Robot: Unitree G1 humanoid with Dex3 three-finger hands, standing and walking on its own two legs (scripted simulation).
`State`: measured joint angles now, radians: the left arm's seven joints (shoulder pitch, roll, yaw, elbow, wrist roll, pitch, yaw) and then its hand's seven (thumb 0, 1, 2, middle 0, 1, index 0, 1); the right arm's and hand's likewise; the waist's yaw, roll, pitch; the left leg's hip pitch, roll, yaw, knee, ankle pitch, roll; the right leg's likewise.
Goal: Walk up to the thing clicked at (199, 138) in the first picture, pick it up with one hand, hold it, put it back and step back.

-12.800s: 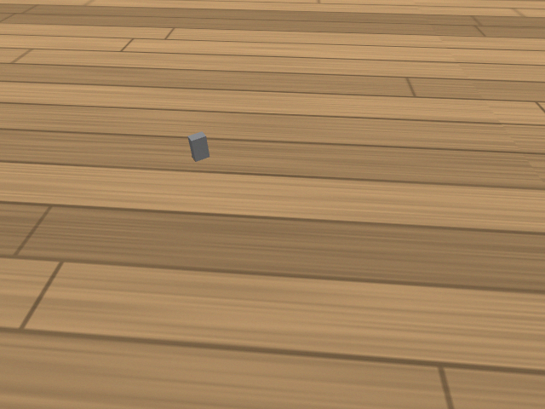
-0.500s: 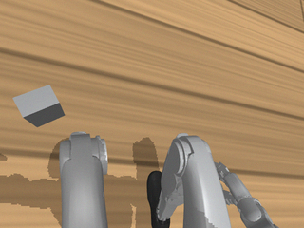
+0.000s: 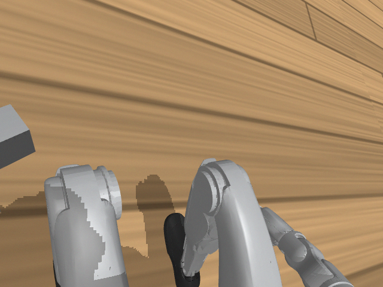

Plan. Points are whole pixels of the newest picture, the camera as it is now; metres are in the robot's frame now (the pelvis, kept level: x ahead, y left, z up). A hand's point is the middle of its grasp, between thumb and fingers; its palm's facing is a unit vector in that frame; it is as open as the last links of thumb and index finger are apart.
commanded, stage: close in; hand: left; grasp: from the side
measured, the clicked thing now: (0, 141) +0.40 +0.32 -0.20
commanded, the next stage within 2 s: rest palm in 0.62 s
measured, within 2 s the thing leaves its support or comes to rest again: neither
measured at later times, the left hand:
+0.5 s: hand out of the picture +0.36 +0.32 -0.16, palm faces +0.42 -0.91 +0.02, open 17.5 cm
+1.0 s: hand out of the picture +0.37 +0.32 -0.16, palm faces +0.46 -0.89 +0.00, open 15.9 cm
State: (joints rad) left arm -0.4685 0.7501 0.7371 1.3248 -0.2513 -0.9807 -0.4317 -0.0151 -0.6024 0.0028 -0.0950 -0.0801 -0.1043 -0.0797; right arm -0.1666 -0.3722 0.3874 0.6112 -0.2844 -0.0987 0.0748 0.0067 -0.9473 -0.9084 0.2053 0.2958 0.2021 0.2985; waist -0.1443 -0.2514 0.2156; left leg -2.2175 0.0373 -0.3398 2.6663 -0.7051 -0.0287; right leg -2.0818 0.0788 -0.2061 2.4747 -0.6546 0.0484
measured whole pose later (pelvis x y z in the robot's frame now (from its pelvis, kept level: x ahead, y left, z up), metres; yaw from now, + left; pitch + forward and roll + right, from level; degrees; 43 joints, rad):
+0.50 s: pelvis +0.00 +0.00 +0.00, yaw -1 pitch +10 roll -15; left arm -0.46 0.72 0.61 1.33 -0.20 -1.11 -0.18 -0.01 -0.55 0.01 -0.07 -0.03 -0.08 -0.03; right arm -0.16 -0.37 0.44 0.58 -0.34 -0.04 0.14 0.01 -0.93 -0.91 0.21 0.30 0.20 0.30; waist -0.17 -0.26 0.26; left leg -2.22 0.03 -0.37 2.69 -0.70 -0.02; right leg -2.06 0.08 -0.23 2.47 -0.64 0.05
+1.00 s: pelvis +0.00 +0.01 +0.00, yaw -2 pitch +10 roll -16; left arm -0.49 0.73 0.57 1.32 -0.15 -1.12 -0.04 -0.01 -0.29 0.14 -0.15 -0.08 -0.15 -0.09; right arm -0.18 -0.36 0.45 0.57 -0.35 0.00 0.16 0.00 -0.91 -0.90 0.20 0.30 0.20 0.30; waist -0.18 -0.27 0.27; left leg -2.22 0.03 -0.38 2.68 -0.70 -0.02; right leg -2.06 0.09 -0.24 2.46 -0.64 0.06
